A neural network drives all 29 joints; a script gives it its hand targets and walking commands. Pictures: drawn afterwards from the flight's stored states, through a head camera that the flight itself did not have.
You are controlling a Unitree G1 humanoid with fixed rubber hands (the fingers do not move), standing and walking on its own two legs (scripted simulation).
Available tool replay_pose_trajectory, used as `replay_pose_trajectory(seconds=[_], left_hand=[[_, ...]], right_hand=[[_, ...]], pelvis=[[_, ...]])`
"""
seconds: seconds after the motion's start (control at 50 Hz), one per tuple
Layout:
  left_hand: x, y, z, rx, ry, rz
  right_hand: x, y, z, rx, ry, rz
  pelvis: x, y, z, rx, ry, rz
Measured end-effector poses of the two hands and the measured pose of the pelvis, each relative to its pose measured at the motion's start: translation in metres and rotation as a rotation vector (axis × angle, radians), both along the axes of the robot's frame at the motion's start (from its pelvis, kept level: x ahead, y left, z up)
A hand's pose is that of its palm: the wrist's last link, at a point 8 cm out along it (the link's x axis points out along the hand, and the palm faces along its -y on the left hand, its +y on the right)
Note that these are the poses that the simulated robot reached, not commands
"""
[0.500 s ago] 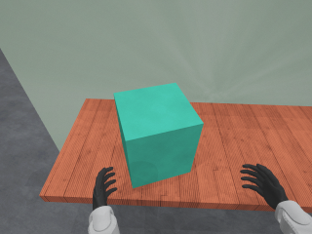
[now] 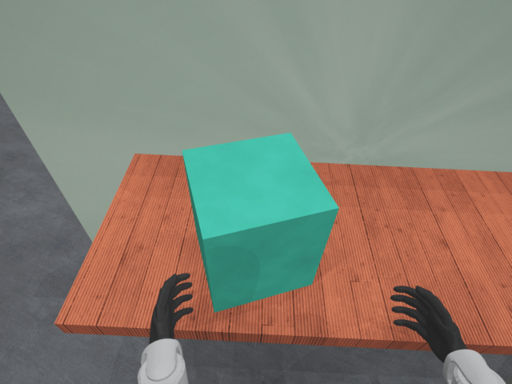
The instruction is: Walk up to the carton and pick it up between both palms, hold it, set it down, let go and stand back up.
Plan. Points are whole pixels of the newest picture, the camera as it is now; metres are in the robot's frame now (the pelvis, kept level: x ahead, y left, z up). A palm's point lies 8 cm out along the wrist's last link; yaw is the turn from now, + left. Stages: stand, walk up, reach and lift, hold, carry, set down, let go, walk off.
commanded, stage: set down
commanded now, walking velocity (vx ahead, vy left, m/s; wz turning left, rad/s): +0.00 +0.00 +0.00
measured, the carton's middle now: (252, 223) +0.41 +0.06 -0.01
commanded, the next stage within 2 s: let go in 1.44 s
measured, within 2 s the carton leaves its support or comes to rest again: neither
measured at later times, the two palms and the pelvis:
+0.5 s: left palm (155, 352) +0.18 +0.19 -0.04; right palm (424, 351) +0.21 -0.22 -0.03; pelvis +0.00 +0.00 +0.00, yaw +0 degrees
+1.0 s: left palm (147, 362) +0.17 +0.20 -0.06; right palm (406, 355) +0.21 -0.20 -0.05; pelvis +0.00 +0.00 +0.00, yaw +0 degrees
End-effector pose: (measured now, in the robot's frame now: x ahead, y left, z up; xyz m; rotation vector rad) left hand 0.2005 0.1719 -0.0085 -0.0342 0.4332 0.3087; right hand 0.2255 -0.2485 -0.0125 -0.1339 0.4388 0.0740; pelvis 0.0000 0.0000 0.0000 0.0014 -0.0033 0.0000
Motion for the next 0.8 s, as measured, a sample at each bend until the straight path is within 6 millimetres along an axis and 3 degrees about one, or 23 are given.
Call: replay_pose_trajectory(seconds=[0.34,0.8], left_hand=[[-0.020,0.007,-0.024,0.026,0.120,-0.040],[-0.029,0.022,-0.044,0.045,0.223,-0.106]], right_hand=[[-0.012,0.013,-0.011,-0.024,0.060,-0.001],[-0.014,0.037,-0.027,-0.058,0.105,-0.006]], pelvis=[[-0.005,0.000,0.000,0.000,-0.033,0.000],[-0.002,0.002,0.000,0.000,-0.030,0.001]])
